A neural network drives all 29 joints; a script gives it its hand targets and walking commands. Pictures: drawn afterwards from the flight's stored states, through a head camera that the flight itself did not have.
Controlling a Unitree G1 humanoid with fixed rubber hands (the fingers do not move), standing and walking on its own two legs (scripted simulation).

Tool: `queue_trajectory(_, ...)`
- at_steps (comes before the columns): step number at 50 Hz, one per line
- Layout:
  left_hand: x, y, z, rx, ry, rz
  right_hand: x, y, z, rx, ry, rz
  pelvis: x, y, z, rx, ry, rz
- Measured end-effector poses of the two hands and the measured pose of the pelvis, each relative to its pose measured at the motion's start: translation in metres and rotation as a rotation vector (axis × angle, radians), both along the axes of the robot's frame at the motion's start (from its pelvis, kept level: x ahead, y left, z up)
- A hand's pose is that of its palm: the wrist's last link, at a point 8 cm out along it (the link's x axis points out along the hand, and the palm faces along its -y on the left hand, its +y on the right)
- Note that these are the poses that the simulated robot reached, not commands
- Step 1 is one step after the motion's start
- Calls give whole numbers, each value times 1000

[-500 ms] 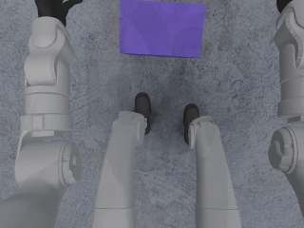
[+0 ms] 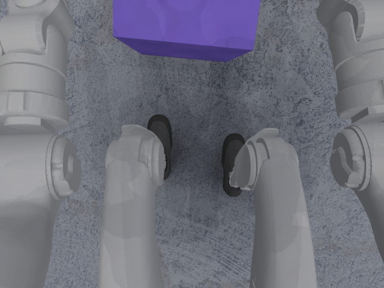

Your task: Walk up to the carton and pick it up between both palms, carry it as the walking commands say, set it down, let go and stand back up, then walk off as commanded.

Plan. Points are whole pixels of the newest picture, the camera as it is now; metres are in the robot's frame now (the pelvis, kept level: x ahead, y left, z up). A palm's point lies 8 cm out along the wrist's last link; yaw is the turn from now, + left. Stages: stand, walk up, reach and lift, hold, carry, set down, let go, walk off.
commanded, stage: reach and lift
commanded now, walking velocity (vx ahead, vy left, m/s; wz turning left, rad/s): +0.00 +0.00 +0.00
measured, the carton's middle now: (186, 18) +0.55 +0.05 -0.35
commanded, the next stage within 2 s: none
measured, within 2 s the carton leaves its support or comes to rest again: neither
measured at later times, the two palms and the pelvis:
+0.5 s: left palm (79, 0) +0.55 +0.25 -0.28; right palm out of the picture +0.57 -0.14 -0.27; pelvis +0.01 +0.02 -0.10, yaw +0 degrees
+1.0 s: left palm (85, 6) +0.54 +0.24 -0.30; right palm (286, 4) +0.57 -0.14 -0.29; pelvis +0.01 -0.01 -0.13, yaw +0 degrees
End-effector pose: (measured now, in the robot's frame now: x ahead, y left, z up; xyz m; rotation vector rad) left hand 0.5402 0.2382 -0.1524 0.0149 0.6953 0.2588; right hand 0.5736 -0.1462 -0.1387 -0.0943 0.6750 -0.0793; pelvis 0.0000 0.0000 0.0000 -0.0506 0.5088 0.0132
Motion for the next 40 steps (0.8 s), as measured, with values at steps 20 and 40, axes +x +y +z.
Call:
queue_trajectory(20,4,5,-102,-16,32,4,-3,-5,-104,-19,37,-15,10,17,-87,-3,8,-6)
queue_trajectory(40,-9,34,-155,43,51,2,0,-12,-165,-2,13,24,20,1,-132,27,17,-4)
